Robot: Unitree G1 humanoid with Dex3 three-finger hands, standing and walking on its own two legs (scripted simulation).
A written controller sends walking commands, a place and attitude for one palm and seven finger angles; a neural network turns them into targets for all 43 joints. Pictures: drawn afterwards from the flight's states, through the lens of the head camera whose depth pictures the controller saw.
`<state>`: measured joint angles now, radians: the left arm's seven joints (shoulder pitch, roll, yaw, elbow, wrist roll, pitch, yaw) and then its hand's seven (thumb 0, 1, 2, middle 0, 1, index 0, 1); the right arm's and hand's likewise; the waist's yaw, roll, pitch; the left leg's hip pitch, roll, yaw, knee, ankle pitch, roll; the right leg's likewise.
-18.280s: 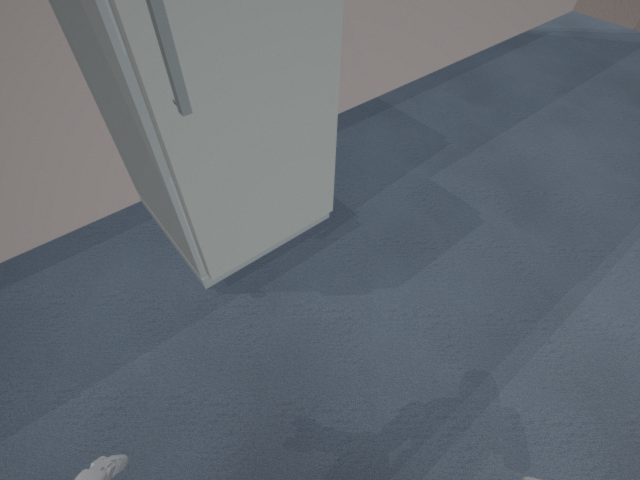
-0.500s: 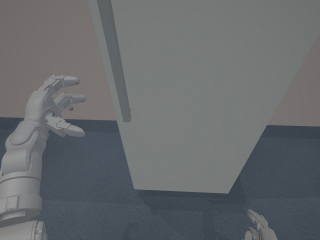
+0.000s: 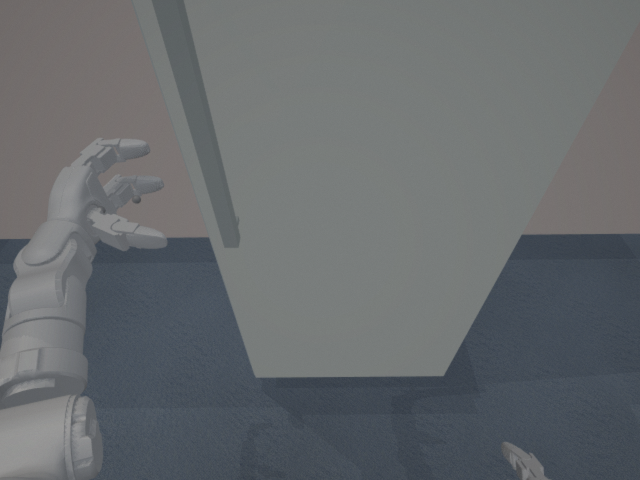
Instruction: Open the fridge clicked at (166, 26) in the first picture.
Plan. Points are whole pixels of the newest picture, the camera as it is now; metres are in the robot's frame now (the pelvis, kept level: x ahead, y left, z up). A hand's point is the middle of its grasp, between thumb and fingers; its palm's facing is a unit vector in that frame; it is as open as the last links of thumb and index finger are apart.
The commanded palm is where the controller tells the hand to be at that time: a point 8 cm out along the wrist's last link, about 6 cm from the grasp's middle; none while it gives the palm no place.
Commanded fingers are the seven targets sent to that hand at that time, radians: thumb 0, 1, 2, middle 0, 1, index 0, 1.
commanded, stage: move the hooked fingers beside the handle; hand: left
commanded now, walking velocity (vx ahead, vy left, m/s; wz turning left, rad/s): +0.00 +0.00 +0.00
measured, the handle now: (207, 127) +0.50 +0.16 +0.20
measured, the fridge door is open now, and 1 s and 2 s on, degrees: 0 0 0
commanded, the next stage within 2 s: feel for the door with the fingertips in 1.96 s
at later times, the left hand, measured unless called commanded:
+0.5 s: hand (158, 168) +0.44 +0.22 +0.18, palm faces +0.03 -1.00 +0.00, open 14.0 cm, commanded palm +0.41 +0.27 +0.17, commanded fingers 0.00 -0.50 0.30 -0.30 -1.20 -0.30 -1.20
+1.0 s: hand (151, 191) +0.42 +0.23 +0.16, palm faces +0.06 -1.00 +0.01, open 14.0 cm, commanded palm +0.40 +0.28 +0.17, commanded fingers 0.00 -0.50 0.30 -0.30 -1.20 -0.30 -1.20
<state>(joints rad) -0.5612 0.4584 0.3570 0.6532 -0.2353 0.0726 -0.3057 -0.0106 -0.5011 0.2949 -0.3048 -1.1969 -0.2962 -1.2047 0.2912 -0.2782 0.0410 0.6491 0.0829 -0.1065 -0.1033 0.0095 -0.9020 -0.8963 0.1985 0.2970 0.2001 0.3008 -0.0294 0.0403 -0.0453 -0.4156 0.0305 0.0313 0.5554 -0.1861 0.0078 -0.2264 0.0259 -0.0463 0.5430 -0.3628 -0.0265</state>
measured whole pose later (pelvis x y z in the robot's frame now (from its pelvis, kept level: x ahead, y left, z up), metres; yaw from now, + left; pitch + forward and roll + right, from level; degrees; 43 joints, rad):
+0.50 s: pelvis +0.01 +0.00 +0.00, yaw -1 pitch +5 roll -1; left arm -0.69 0.46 0.35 0.77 -0.22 -0.03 -0.29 -0.01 -0.50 0.30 -0.30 -1.20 -0.29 -1.20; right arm 0.34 -0.29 0.02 0.67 0.07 -0.05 -0.08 0.01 -0.90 -0.90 0.20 0.30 0.20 0.30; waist -0.05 0.04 -0.06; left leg -0.46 0.03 0.04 0.59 -0.22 0.01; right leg -0.27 0.03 -0.04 0.57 -0.38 -0.03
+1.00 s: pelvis +0.00 +0.00 +0.00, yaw +0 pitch +4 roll -1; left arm -0.68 0.48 0.33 0.84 -0.22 0.03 -0.29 -0.01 -0.50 0.29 -0.30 -1.20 -0.30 -1.20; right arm 0.31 -0.29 0.03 0.63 0.09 -0.04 -0.09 0.01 -0.90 -0.90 0.20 0.30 0.20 0.30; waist -0.05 0.05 -0.06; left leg -0.47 0.04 0.03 0.60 -0.20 0.01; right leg -0.28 0.03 -0.05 0.58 -0.38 -0.03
